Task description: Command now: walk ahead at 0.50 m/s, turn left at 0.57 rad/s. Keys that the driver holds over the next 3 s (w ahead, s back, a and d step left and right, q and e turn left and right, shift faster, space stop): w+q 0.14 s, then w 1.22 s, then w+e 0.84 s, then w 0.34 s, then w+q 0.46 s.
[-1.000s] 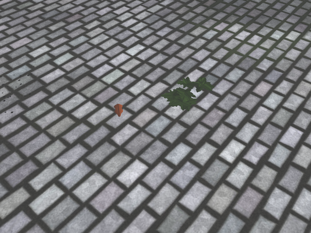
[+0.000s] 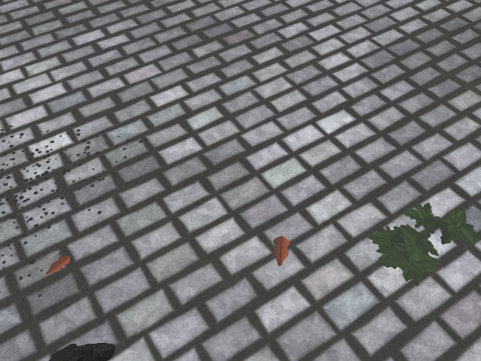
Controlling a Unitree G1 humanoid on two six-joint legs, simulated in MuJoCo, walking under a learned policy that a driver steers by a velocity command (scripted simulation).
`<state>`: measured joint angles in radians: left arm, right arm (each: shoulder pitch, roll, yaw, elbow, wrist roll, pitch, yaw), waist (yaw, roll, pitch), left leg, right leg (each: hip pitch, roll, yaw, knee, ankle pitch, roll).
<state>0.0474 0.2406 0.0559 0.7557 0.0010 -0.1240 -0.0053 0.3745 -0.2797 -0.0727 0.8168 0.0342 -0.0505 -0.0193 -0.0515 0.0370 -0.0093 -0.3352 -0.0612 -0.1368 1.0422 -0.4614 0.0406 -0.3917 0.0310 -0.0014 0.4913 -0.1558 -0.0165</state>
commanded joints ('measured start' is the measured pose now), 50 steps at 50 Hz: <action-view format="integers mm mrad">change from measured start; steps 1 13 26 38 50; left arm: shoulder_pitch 161 222 178 -41 336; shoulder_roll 103 187 169 84 223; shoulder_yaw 33 49 21 -5 41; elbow -3 82 60 -3 62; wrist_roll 3 -16 -21 -11 -19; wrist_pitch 18 19 5 41 35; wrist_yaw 7 3 1 -19 -28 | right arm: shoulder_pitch -93 -320 -106 -39 12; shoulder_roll -123 -16 -121 -152 -134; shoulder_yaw -28 9 -22 -31 -10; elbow -123 -235 -167 -64 -41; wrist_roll -9 -16 -32 -22 -2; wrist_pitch -14 -1 -18 -42 -54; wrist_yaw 2 50 46 20 20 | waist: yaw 113 113 7 2 169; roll -116 -89 31 16 -233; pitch -38 59 -85 61 -283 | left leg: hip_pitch -489 -311 331 191 -435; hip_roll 132 150 326 250 55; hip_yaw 5 118 -209 63 5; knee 213 -323 -751 -914 306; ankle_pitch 92 468 428 445 -82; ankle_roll -14 -15 215 172 -15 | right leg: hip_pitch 449 289 -339 -246 727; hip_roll -348 -265 -176 -138 -401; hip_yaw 393 -41 44 14 657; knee -236 -348 728 156 -187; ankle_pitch -109 201 -201 281 -229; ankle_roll -175 -154 -2 29 -292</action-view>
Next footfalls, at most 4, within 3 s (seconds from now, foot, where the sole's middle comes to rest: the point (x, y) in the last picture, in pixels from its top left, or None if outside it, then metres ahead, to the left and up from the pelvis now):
0.40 left None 0.35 0.19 -0.77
0.94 right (237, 291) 0.69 0.02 -0.77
1.48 left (142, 227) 0.94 0.32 -0.77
2.00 right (215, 158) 1.23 0.07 -0.77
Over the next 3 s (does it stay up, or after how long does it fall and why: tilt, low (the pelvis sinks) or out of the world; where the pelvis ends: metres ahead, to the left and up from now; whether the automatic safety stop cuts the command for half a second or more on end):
stays up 1.63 0.06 0.00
